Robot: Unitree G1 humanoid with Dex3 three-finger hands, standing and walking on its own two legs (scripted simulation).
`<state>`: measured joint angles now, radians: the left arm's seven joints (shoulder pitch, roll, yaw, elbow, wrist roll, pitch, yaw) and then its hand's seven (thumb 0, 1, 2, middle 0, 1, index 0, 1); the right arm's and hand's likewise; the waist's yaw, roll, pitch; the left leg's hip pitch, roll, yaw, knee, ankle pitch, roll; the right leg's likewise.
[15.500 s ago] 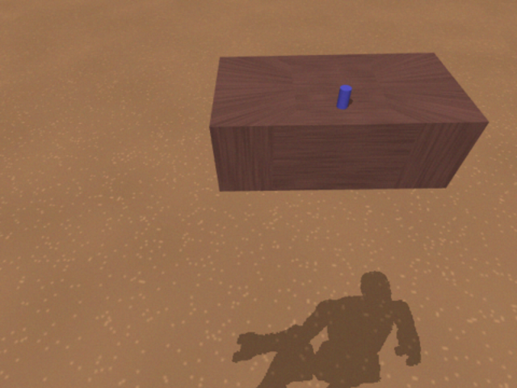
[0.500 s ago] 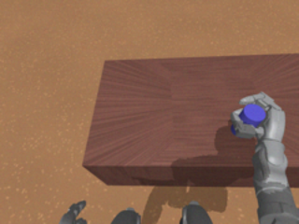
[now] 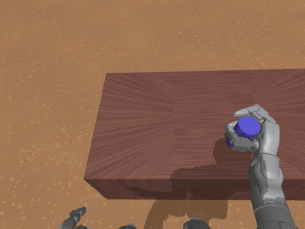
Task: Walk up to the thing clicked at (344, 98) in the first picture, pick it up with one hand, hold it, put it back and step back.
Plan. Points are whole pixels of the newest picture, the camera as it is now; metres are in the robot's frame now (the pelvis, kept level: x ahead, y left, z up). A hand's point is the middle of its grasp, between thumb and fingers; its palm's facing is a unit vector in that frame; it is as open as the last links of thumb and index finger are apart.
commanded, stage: hold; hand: right
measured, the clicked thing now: (241, 134) +0.36 -0.20 +0.03
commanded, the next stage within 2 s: none
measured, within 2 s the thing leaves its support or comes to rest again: neither
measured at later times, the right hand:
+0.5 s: hand (241, 131) +0.35 -0.19 +0.06, palm faces +0.23 +0.97 +0.02, open 6.9 cm
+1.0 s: hand (240, 135) +0.33 -0.18 +0.07, palm faces +0.23 +0.97 +0.02, open 6.9 cm
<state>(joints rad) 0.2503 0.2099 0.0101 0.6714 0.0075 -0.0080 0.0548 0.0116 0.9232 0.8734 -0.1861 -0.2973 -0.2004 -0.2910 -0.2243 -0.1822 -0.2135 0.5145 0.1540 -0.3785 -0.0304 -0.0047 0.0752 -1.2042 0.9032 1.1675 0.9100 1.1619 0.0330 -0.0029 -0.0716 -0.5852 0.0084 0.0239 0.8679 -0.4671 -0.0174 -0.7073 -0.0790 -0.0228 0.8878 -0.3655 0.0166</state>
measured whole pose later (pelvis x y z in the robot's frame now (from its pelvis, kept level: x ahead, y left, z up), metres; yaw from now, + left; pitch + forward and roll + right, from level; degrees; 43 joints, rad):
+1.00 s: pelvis +0.00 +0.00 +0.01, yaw +0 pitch +6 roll +1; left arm 0.22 0.19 0.00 0.66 0.01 0.00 0.06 0.01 0.92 0.89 -0.20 -0.31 -0.21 -0.31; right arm -0.13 -0.14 -0.14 0.41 0.15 -0.35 -0.08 0.00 0.08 -1.20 0.90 1.17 0.91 1.16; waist 0.01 0.00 -0.04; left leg -0.46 0.02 0.02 0.78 -0.43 -0.02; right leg -0.57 -0.06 -0.04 0.79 -0.32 0.01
